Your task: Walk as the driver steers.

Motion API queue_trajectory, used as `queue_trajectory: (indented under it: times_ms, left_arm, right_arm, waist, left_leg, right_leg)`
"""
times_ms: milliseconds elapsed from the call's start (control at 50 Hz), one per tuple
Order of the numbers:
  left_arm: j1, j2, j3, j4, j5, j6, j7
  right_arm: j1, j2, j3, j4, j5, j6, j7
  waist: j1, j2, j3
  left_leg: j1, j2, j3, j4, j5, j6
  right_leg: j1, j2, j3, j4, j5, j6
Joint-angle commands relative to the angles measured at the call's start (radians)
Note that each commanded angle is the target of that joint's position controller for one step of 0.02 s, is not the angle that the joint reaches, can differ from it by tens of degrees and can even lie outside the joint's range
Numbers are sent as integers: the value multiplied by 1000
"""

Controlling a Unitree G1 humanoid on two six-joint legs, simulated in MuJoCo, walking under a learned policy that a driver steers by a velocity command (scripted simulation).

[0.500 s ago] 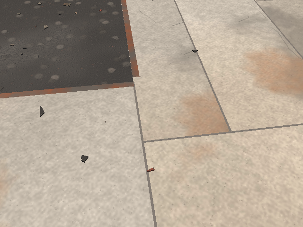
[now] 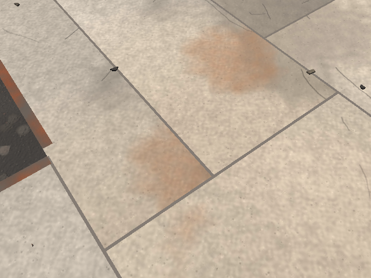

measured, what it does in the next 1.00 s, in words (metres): steps to the left, turning right: right foot, then left foot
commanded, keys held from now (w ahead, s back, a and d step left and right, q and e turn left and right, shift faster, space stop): s+e+shift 0.12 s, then e+shift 0.18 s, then shift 0.70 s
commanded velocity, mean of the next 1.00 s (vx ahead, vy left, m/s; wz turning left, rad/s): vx -0.03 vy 0.00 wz -0.50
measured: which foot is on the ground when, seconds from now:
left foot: down 0.00-0.08, up 0.10-0.50, down 0.52-1.00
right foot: up 0.00-0.08, down 0.10-0.50, up 0.52-0.86, down 0.88-1.00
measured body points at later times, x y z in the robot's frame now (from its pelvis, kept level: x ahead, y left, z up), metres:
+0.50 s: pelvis +0.09 +0.06 -0.01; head +0.12 +0.04 +0.44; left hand +0.38 +0.24 -0.08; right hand +0.09 -0.26 -0.13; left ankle +0.15 +0.17 -0.73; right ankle +0.21 -0.08 -0.74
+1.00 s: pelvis +0.08 +0.09 +0.00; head +0.09 +0.08 +0.45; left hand +0.31 +0.27 -0.11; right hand +0.07 -0.19 -0.12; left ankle +0.15 +0.17 -0.74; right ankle -0.02 -0.03 -0.74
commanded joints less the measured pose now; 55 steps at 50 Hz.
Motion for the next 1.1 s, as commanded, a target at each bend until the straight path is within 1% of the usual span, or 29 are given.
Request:
queue_trajectory:
  times_ms: [20,60,80,100,120,140,160,180,200,220,260,320,440,500,520,540,560,580,620,680,760,800,860,880,900,920,960,1020,1100]
  left_arm:
    - [271,47,23,16,14,28,-40]
    - [374,115,59,33,21,19,-38]
    - [439,151,77,50,24,5,-21]
    - [328,227,77,12,25,-11,0]
    - [227,237,43,-86,79,-41,-12]
    - [129,252,55,-136,85,-46,-28]
    - [71,223,57,-162,50,-38,-30]
    - [51,175,48,-164,14,-19,-16]
    - [46,137,33,-163,-3,0,3]
    - [40,129,29,-168,-4,16,21]
    - [42,127,31,-179,16,34,49]
    - [58,130,42,-187,21,46,71]
    - [71,103,39,-189,23,67,62]
    - [42,82,31,-189,11,65,63]
    - [68,59,25,-181,9,64,62]
    - [43,88,41,-210,-4,51,59]
    - [56,126,52,-198,10,32,55]
    - [93,137,53,-155,18,35,48]
    - [143,64,31,-103,31,49,51]
    - [90,19,6,-110,15,47,51]
    - [18,-14,-16,-112,6,42,58]
    - [31,4,-13,-90,-4,39,60]
    - [119,15,-12,-19,-2,34,60]
    - [133,30,-11,-13,8,33,64]
    - [141,74,-5,-12,20,35,69]
    - [150,81,5,10,23,35,63]
    - [136,-7,-17,14,38,31,50]
    - [118,-8,-23,17,37,20,49]
    - [128,-8,-30,28,33,4,52]
  right_arm:
    - [-238,-126,-21,-126,32,-5,-17]
    - [-247,-121,-20,-132,42,17,-20]
    - [-229,-92,-8,-137,23,32,-15]
    - [-142,-1,20,-144,-40,54,-2]
    - [-10,-21,27,-118,-48,66,8]
    - [84,-71,20,-113,-20,77,9]
    - [31,-139,5,-113,-15,85,5]
    - [-41,-139,-2,-105,-25,99,-4]
    - [-97,-120,-2,-112,-29,111,-11]
    - [-129,-111,-5,-121,-27,117,-8]
    - [-139,-70,-3,-120,-17,115,3]
    - [-135,-38,-2,-106,-4,104,6]
    - [-54,-61,-13,-76,-12,96,27]
    - [77,-58,-19,-29,-26,83,37]
    - [95,-107,-29,-35,-43,82,34]
    - [35,-211,-44,-64,-63,74,34]
    - [-81,-200,-41,-114,-77,60,25]
    - [-170,-147,-27,-144,-54,54,14]
    - [-183,-90,-3,-154,-18,53,8]
    - [-88,-36,25,-141,-22,57,10]
    - [11,-83,20,-117,-24,68,6]
    - [45,-125,9,-108,-22,78,6]
    - [56,-118,12,-95,5,78,7]
    - [66,-102,17,-91,1,66,12]
    - [71,-82,23,-102,-18,46,24]
    - [48,-70,24,-111,-22,29,34]
    - [-51,-38,33,-117,-26,26,39]
    - [-59,-23,36,-108,-29,52,36]
    - [-53,-30,33,-88,-27,61,27]
  waist:
    - [163,126,-203]
    - [225,84,-228]
    - [253,-21,-207]
    - [114,-342,-115]
    - [23,-329,-254]
    - [3,-278,-445]
    - [17,-141,-439]
    - [37,-30,-387]
    - [41,-5,-334]
    - [36,-20,-292]
    - [38,-54,-268]
    - [58,-98,-270]
    - [84,-184,-235]
    - [32,-162,-213]
    - [37,-2,-182]
    - [65,287,-91]
    - [98,272,-63]
    - [133,172,-65]
    - [129,106,-81]
    - [77,120,-86]
    - [11,211,-105]
    - [-7,226,-108]
    - [29,182,-119]
    - [33,151,-145]
    - [13,57,-202]
    - [14,-48,-232]
    - [50,-30,-211]
    - [36,-46,-107]
    - [30,-30,-72]
  left_leg:
    - [-73,219,-33,37,626,127]
    - [-95,179,-9,268,615,76]
    - [-213,108,-25,482,315,29]
    - [-394,-50,-12,787,-441,-33]
    - [-488,-163,-235,1031,-579,-61]
    - [-485,-150,-389,1110,-450,-48]
    - [-517,-126,-404,1073,-326,-24]
    - [-514,-94,-417,994,-218,-16]
    - [-473,-87,-420,901,-170,-11]
    - [-425,-102,-404,829,-143,-11]
    - [-360,-135,-374,674,-103,-15]
    - [-318,-145,-365,496,-102,-29]
    - [-172,-112,-296,299,-112,5]
    - [-49,-77,-263,85,-56,72]
    - [-48,88,-451,-74,-142,125]
    - [-167,289,-780,-229,-150,256]
    - [-257,319,-833,-221,-141,284]
    - [-251,253,-690,-182,-104,225]
    - [-189,167,-568,-149,-37,177]
    - [-69,125,-488,-133,13,189]
    - [47,120,-478,-106,42,185]
    - [39,133,-494,-77,115,192]
    - [18,131,-493,-30,291,163]
    - [-21,129,-486,-20,336,133]
    - [-83,97,-437,13,352,102]
    - [-73,23,-332,27,288,69]
    - [-55,-13,-278,69,164,41]
    - [-84,-20,-271,71,85,40]
    - [-78,-17,-279,71,35,36]
  right_leg:
    - [371,23,-6,-112,127,-35]
    - [518,96,-47,-216,131,-96]
    - [634,106,14,-302,228,-138]
    - [627,-64,318,-368,831,-186]
    - [651,-255,690,-366,1180,-355]
    - [709,-313,804,-410,909,-425]
    - [689,-252,768,-422,516,-364]
    - [607,-180,691,-439,185,-276]
    - [502,-128,647,-467,-9,-223]
    - [431,-86,608,-494,-106,-196]
    - [400,-29,559,-510,-152,-168]
    - [441,-26,575,-533,-236,-157]
    - [389,-39,597,-567,-404,-138]
    - [312,15,529,-486,-489,-81]
    - [245,109,421,-258,-531,-42]
    - [99,291,227,37,-515,1]
    - [96,226,329,223,-465,14]
    - [128,220,331,317,-380,15]
    - [144,210,298,438,-297,49]
    - [134,165,271,370,-276,80]
    - [247,69,158,-36,-334,109]
    - [328,79,106,-176,-385,110]
    - [481,72,107,-472,-98,60]
    - [560,39,150,-484,-22,30]
    - [663,-14,182,-375,170,5]
    - [625,-4,167,-311,144,-25]
    - [537,5,171,-339,6,-19]
    - [426,12,180,-364,-107,-11]
    - [365,18,184,-372,-184,-8]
